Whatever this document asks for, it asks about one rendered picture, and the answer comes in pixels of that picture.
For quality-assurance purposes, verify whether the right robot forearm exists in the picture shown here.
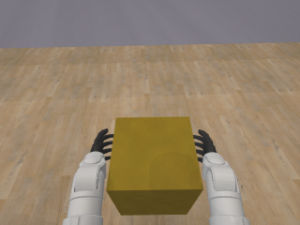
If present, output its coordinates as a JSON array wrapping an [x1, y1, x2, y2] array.
[[202, 152, 251, 225]]

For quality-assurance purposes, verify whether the robot left hand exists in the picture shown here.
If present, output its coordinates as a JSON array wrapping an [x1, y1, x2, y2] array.
[[90, 128, 114, 160]]

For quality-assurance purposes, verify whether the robot right hand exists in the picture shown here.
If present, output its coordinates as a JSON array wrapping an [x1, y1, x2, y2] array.
[[193, 129, 217, 163]]

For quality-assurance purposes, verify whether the carton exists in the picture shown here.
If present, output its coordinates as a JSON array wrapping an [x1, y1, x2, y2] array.
[[106, 116, 203, 216]]

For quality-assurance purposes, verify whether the left robot forearm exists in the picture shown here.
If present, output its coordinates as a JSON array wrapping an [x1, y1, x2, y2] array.
[[62, 151, 107, 225]]

